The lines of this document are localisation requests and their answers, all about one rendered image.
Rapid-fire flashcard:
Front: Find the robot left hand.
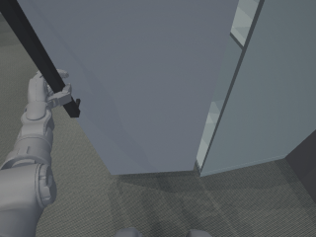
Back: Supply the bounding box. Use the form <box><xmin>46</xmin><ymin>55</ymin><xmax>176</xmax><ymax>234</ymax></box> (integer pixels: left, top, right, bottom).
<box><xmin>27</xmin><ymin>69</ymin><xmax>72</xmax><ymax>109</ymax></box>

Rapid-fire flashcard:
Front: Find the left robot forearm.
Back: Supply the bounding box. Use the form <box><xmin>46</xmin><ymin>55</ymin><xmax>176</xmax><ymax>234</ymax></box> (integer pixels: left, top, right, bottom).
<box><xmin>0</xmin><ymin>101</ymin><xmax>55</xmax><ymax>170</ymax></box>

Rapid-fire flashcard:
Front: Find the robot left thigh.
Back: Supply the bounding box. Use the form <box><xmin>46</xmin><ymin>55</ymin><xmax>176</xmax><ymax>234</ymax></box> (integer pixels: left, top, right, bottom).
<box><xmin>114</xmin><ymin>227</ymin><xmax>143</xmax><ymax>237</ymax></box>

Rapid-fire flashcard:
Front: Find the left robot upper arm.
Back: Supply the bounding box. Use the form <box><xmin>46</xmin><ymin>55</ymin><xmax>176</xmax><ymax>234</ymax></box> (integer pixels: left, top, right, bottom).
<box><xmin>0</xmin><ymin>163</ymin><xmax>57</xmax><ymax>237</ymax></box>

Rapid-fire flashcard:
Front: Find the fridge door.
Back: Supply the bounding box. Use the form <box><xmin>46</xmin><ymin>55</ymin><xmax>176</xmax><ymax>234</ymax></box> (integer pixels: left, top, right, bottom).
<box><xmin>17</xmin><ymin>0</ymin><xmax>239</xmax><ymax>175</ymax></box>

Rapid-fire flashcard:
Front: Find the handle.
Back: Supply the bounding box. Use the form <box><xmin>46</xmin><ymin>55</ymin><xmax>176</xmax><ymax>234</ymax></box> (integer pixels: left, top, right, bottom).
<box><xmin>0</xmin><ymin>0</ymin><xmax>81</xmax><ymax>119</ymax></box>

